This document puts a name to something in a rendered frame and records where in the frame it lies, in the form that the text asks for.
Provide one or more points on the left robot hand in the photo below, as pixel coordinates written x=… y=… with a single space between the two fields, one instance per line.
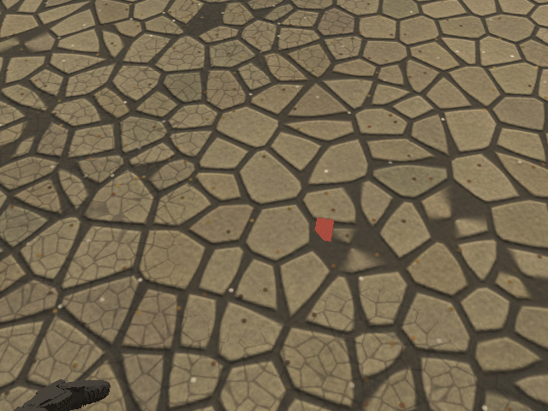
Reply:
x=61 y=396

